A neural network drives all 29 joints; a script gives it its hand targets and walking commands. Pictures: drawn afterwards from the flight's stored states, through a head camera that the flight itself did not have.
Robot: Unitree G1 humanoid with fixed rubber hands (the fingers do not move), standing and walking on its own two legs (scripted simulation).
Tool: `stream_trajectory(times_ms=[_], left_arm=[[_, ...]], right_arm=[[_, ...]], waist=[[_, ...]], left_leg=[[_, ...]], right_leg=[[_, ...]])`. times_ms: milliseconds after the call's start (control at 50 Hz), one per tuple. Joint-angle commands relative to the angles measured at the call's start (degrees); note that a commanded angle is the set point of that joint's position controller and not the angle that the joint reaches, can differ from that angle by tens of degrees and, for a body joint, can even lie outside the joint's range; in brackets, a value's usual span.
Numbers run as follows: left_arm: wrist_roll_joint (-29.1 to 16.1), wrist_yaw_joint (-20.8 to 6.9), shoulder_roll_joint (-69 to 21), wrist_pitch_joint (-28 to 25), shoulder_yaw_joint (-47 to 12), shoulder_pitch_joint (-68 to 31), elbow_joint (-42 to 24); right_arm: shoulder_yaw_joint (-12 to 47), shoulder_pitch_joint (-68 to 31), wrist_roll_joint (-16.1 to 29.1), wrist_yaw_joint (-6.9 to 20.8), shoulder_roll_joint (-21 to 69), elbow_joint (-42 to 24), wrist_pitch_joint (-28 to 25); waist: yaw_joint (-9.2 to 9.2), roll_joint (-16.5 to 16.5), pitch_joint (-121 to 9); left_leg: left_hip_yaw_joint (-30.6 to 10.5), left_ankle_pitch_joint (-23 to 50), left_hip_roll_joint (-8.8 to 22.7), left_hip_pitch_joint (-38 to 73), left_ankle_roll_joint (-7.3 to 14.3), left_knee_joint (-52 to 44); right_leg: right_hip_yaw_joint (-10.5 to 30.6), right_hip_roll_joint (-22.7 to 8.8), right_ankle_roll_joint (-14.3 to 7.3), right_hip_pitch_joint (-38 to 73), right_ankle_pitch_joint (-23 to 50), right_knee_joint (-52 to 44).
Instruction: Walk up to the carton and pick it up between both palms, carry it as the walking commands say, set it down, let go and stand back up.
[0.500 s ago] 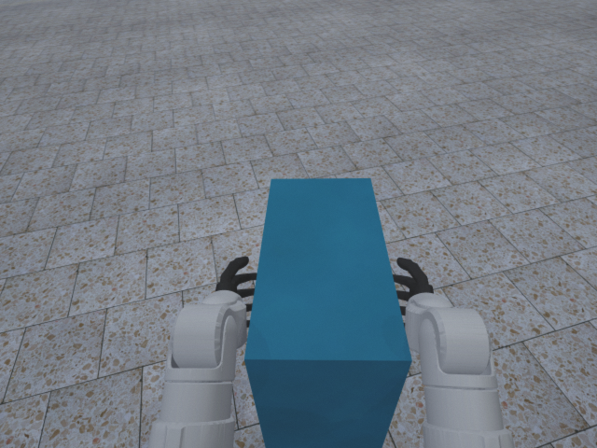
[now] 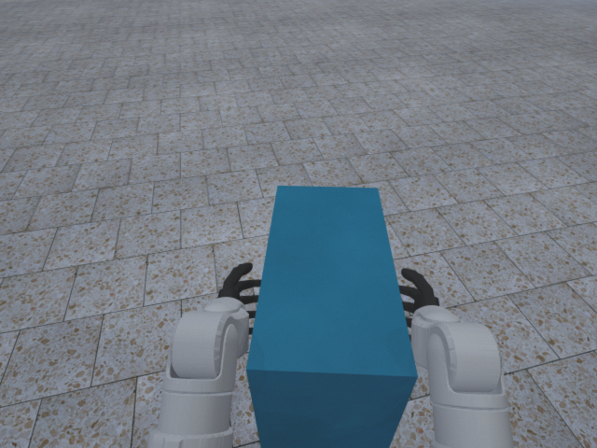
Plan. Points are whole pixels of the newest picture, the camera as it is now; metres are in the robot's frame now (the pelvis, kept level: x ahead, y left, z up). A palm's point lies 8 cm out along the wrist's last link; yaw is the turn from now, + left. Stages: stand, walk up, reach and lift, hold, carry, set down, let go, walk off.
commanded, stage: carry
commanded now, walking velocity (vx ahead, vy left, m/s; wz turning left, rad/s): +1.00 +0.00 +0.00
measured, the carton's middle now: (324, 325) +0.31 -0.01 +0.02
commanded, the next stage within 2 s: none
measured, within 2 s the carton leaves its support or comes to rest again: neither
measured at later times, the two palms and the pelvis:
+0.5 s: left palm (262, 192) +0.57 +0.11 +0.06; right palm (389, 193) +0.58 -0.13 +0.06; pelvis +0.28 -0.03 -0.02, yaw +2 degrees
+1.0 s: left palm (281, 90) +1.03 +0.10 +0.07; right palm (368, 94) +1.00 -0.14 +0.08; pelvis +0.72 +0.01 +0.01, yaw -5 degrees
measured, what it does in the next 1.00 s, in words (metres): walks ahead: right foot, then left foot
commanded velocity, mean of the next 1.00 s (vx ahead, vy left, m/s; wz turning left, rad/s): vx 1.00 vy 0.00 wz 0.00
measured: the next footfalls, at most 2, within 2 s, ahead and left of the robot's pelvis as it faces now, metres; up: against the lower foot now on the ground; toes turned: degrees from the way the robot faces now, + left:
right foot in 0.44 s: +0.39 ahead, -0.13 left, +0.00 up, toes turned -13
left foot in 0.84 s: +0.73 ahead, +0.09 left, +0.00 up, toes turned +7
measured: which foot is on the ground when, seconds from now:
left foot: down 0.00-0.46, up 0.48-0.82, down 0.84-1.00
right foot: down 0.00-0.08, up 0.10-0.42, down 0.44-0.86, up 0.88-1.00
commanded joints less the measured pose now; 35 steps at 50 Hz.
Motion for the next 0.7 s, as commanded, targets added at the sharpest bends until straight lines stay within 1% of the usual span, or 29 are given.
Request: stream_trajectory(times_ms=[0, 20, 40, 60, 80, 100, 120, 140, 160, 200, 240, 260, 320, 340, 360, 380, 400, 420, 440, 460, 480, 500, 520, 540, 560, 580, 620, 660, 680], left_arm=[[-23.42, -16.25, -59.55, -1.62, -32.14, -32.64, -7.07], [-23.19, -16.19, -59.97, -1.36, -32.07, -33.16, -6.88], [-22.85, -16.15, -60.25, -1.14, -31.93, -33.37, -6.36], [-22.71, -16.35, -60.65, -0.80, -32.34, -33.16, -5.84], [-23.12, -17.04, -60.79, -0.31, -32.67, -33.82, -5.60], [-22.95, -17.58, -59.86, -0.37, -31.60, -35.36, -4.98], [-23.27, -17.93, -60.39, -0.62, -31.40, -35.07, -3.91], [-24.08, -18.11, -61.34, -0.94, -31.96, -33.89, -3.42], [-24.79, -18.13, -62.08, -1.24, -32.35, -33.76, -4.19], [-25.16, -17.56, -62.20, -1.89, -32.72, -32.87, -5.71], [-24.86, -16.81, -61.56, -2.40, -33.18, -31.19, -7.41], [-24.65, -16.44, -61.20, -2.56, -33.44, -30.44, -8.28], [-24.04, -15.76, -59.65, -2.81, -33.94, -27.98, -10.36], [-24.01, -15.65, -59.31, -2.88, -34.09, -27.34, -10.96], [-24.04, -15.58, -59.00, -2.92, -34.25, -26.67, -11.39], [-24.14, -15.60, -58.83, -2.97, -34.52, -27.83, -12.15], [-24.06, -15.64, -58.91, -3.03, -34.55, -28.38, -12.42], [-24.09, -15.61, -58.34, -3.14, -34.22, -26.82, -12.35], [-24.11, -15.82, -58.83, -3.22, -34.67, -27.57, -13.50], [-22.91, -16.29, -59.05, -2.83, -33.55, -22.82, -8.84], [-24.19, -16.51, -60.53, -2.50, -35.16, -30.07, -11.75], [-24.31, -16.41, -60.97, -2.53, -34.52, -30.43, -11.37], [-25.55, -16.67, -62.39, -2.69, -34.69, -30.42, -11.20], [-26.99, -16.95, -63.37, -3.11, -34.81, -31.42, -12.29], [-27.70, -17.07, -64.34, -3.28, -34.53, -31.21, -12.32], [-28.13, -17.19, -64.34, -3.55, -34.39, -31.63, -12.50], [-28.69, -17.38, -63.00, -3.60, -34.15, -32.03, -13.92], [-28.43, -17.59, -61.60, -3.01, -33.85, -30.83, -13.98], [-27.99, -17.70, -60.95, -2.60, -33.77, -30.11, -13.73]], right_arm=[[34.18, -33.72, 24.71, 16.87, 62.70, -5.58, -1.77], [33.86, -33.20, 24.69, 16.89, 63.41, -5.08, -1.58], [33.52, -32.34, 24.68, 16.88, 64.07, -4.23, -1.47], [32.58, -31.01, 24.13, 16.73, 63.61, -2.84, -1.66], [30.94, -28.31, 22.45, 16.44, 62.59, -0.50, -2.09], [31.77, -30.41, 21.99, 16.11, 62.59, -1.80, -2.43], [32.66, -31.28, 21.48, 15.86, 63.36, -2.57, -2.39], [33.51, -30.95, 21.73, 15.78, 64.49, -3.33, -2.43], [34.24, -31.95, 22.48, 15.76, 65.25, -4.98, -2.59], [34.81, -33.34, 23.74, 15.77, 64.68, -7.98, -2.83], [35.00, -32.77, 24.48, 16.09, 63.47, -9.87, -2.92], [35.04, -32.10, 24.69, 16.29, 62.92, -10.45, -2.90], [34.93, -29.41, 24.73, 16.76, 61.47, -10.78, -2.77], [35.06, -29.32, 24.74, 16.85, 61.20, -11.10, -2.74], [35.16, -29.07, 24.74, 16.94, 60.88, -11.26, -2.65], [35.26, -28.17, 24.74, 16.95, 60.44, -11.29, -2.61], [35.59, -27.88, 24.73, 16.89, 59.97, -11.60, -2.51], [36.00, -28.56, 24.61, 16.90, 59.36, -12.49, -2.36], [35.69, -31.23, 24.31, 16.85, 58.67, -13.08, -2.41], [37.45, -27.90, 24.35, 17.40, 58.65, -9.89, -1.53], [36.37, -30.64, 24.07, 17.47, 60.65, -8.99, -1.80], [35.81, -32.21, 24.78, 17.57, 61.36, -8.99, -2.04], [35.34, -32.59, 24.93, 17.38, 62.15, -9.47, -2.74], [35.22, -32.61, 24.74, 16.86, 62.95, -10.80, -3.52], [34.68, -31.83, 24.08, 16.37, 63.39, -11.22, -4.07], [34.47, -31.80, 23.49, 15.98, 63.64, -11.44, -4.54], [34.25, -30.55, 22.36, 15.20, 63.65, -11.47, -5.08], [34.05, -28.07, 21.18, 14.68, 63.47, -10.85, -4.91], [34.03, -27.10, 20.94, 14.57, 63.08, -10.72, -4.65]], waist=[[1.41, -3.45, -9.49], [0.71, -2.74, -10.48], [-0.31, -1.34, -12.17], [-1.22, 6.51, -13.02], [-2.23, 19.77, -13.52], [-2.59, 18.31, -10.34], [-2.17, 10.37, -8.70], [-2.09, 6.03, -9.36], [-2.09, 4.06, -9.91], [-1.95, 5.60, -9.44], [-1.72, 8.21, -8.03], [-1.55, 9.59, -7.52], [-0.74, 13.25, -7.52], [-0.02, 14.00, -7.98], [0.83, 14.72, -9.25], [1.00, 14.70, -11.54], [1.91, 12.28, -14.75], [3.70, 5.66, -20.03], [5.56, -0.24, -19.51], [3.37, -17.54, -20.62], [1.97, -5.80, -22.63], [2.03, -0.90, -20.70], [2.14, 1.69, -18.66], [1.81, 2.40, -18.19], [1.61, 0.82, -18.35], [1.51, -1.38, -17.12], [1.36, -4.13, -14.41], [1.24, -5.31, -12.19], [1.16, -5.99, -11.15]], left_leg=[[1.27, 1.29, -0.49, -0.76, 0.27, -7.69], [3.02, 4.65, -0.80, 6.30, 0.65, -14.67], [3.12, 7.82, 0.10, 18.61, 1.25, -20.04], [-6.57, 3.43, 5.26, 31.09, 3.52, -23.88], [-25.92, -7.10, 16.13, 39.04, 8.85, -27.92], [-33.87, -7.05, 21.64, 40.16, 12.70, -29.24], [-33.01, -2.91, 22.88, 37.52, 13.97, -28.64], [-29.01, -0.56, 21.93, 36.87, 13.69, -28.39], [-25.43, 0.09, 21.13, 36.92, 13.07, -28.12], [-18.34, 6.12, 18.57, 36.36, 11.42, -27.73], [-13.36, 12.12, 16.51, 34.52, 10.41, -27.91], [-10.97, 16.46, 15.52, 33.78, 9.85, -27.50], [-5.03, 30.53, 13.91, 31.99, 7.55, -24.79], [-2.38, 37.20, 13.20, 30.13, 6.31, -22.36], [1.03, 45.81, 12.19, 26.79, 4.87, -18.52], [3.53, 54.02, 11.55, 23.41, 3.67, -12.86], [6.68, 58.50, 9.58, 18.84, 2.15, -3.35], [8.00, 54.72, 6.03, 11.40, 0.88, 11.54], [4.91, 31.79, 2.15, -2.63, 0.03, 28.39], [-2.38, -2.09, -6.62, -19.69, -0.88, 40.26], [-7.31, 2.50, 0.13, -22.53, 1.13, 43.22], [-8.55, 3.36, 3.03, -23.30, 1.30, 43.14], [-8.65, 3.14, 4.81, -23.90, 0.80, 40.88], [-9.12, 4.05, 6.15, -23.54, 0.21, 37.21], [-8.55, 5.16, 6.83, -22.05, -0.13, 33.34], [-7.34, 6.36, 6.65, -21.36, -0.36, 28.51], [-4.09, 10.03, 5.73, -18.73, -0.76, 17.48], [0.76, 17.02, 3.18, -10.48, -0.71, 5.29], [3.46, 19.13, 1.49, -6.21, -0.86, 0.35]], right_leg=[[16.24, -15.93, -5.88, 7.17, -16.11, -15.12], [12.71, -14.35, -4.50, 4.96, -15.37, -12.54], [8.13, -12.09, -2.05, -1.77, -14.65, -7.28], [1.91, -7.21, 1.63, -12.88, -9.23, 3.95], [-3.24, -3.10, 4.43, -25.73, -8.31, 17.85], [0.93, -2.93, 3.97, -35.28, -9.71, 25.18], [5.05, -5.31, 3.78, -36.90, -7.16, 30.40], [5.64, -6.70, 3.95, -36.91, -6.05, 32.00], [5.29, -7.31, 4.17, -36.85, -6.37, 30.24], [2.12, -6.54, 4.87, -35.43, -7.11, 25.61], [-0.64, -5.42, 5.48, -32.55, -3.51, 20.16], [-2.13, -4.81, 5.71, -30.78, -1.43, 17.59], [-5.81, -2.85, 5.05, -23.72, 4.31, 12.52], [-7.08, -1.86, 4.49, -18.73, 5.14, 10.51], [-9.09, -0.04, 3.74, -10.81, 5.32, 8.50], [-10.95, 1.76, 2.84, -1.74, 6.26, 7.11], [-13.27, 3.42, 1.90, 10.14, 8.98, 1.77], [-13.22, 3.97, 1.55, 24.76, 6.70, 1.01], [1.42, -5.50, 0.52, 31.84, -0.97, -2.06], [39.53, -22.25, -7.18, 35.31, -13.26, -15.35], [40.29, -27.07, -10.96, 35.04, -9.22, -16.03], [35.63, -25.88, -11.48, 31.57, -0.87, -13.05], [30.30, -24.70, -10.55, 27.80, 6.04, -11.71], [26.04, -23.16, -8.79, 25.71, 9.35, -11.67], [21.61, -21.87, -7.24, 24.50, 10.00, -12.85], [18.22, -21.04, -6.46, 23.42, 10.49, -14.49], [11.04, -18.44, -5.61, 21.59, 12.88, -17.64], [2.24, -13.33, -3.13, 17.88, 18.12, -18.75], [-1.10, -11.37, -2.30, 16.55, 21.37, -18.91]])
